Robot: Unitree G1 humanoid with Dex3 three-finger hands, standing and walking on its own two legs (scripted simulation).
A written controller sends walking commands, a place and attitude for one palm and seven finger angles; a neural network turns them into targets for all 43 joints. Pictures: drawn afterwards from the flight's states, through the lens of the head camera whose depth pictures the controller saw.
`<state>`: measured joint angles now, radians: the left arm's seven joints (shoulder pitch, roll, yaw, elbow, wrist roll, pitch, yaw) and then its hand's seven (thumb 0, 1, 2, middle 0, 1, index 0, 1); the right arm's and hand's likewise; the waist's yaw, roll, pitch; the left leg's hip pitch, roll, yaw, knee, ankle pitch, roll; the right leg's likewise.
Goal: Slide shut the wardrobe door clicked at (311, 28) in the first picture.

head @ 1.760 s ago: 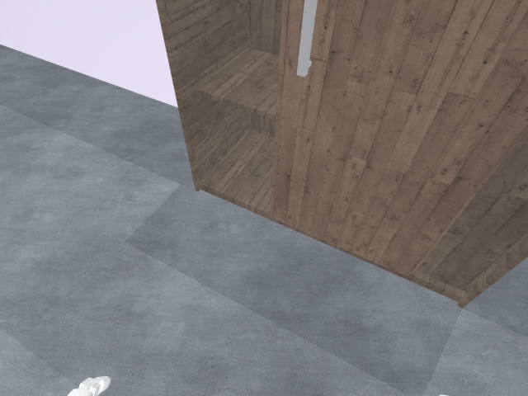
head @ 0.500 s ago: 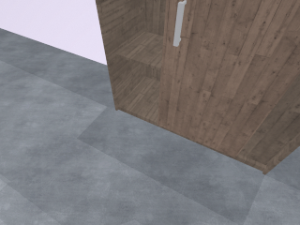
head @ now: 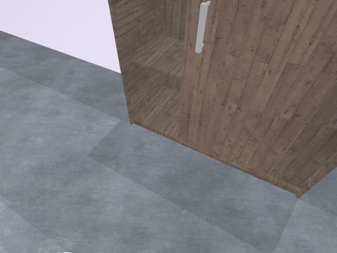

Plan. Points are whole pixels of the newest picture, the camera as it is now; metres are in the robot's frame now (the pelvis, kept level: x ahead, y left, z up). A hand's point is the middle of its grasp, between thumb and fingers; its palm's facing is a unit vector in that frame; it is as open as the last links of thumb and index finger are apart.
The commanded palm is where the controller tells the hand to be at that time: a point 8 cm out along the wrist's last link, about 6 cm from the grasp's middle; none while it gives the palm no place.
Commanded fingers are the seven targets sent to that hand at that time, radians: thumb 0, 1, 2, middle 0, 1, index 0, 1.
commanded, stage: walk to a spot facing it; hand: right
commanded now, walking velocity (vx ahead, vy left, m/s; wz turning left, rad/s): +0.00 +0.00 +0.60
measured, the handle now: (203, 27) +0.93 -0.10 +0.13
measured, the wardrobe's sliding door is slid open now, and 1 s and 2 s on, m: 0.41 0.41 0.41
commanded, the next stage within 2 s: none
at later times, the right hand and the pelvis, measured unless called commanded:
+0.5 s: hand out of the picture +0.04 -0.15 -0.16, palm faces -0.19 +0.95 -0.25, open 7.4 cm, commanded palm none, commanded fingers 0.00 -0.90 -0.90 0.20 0.30 0.20 0.30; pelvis -0.03 +0.03 +0.00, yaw +15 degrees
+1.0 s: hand (240, 245) +0.19 -0.19 -0.17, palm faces -0.47 +0.87 -0.18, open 7.4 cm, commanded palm none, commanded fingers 0.00 -0.90 -0.90 0.20 0.30 0.20 0.30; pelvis +0.02 -0.04 +0.00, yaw +32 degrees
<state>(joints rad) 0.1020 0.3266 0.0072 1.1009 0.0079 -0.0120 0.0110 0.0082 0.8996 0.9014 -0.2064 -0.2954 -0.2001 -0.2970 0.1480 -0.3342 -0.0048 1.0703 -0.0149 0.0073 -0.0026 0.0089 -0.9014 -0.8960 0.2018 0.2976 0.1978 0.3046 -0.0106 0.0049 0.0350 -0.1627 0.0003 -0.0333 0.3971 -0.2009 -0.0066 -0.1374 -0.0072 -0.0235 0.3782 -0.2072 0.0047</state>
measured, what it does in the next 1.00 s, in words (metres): steps on the spot, turning left: right foot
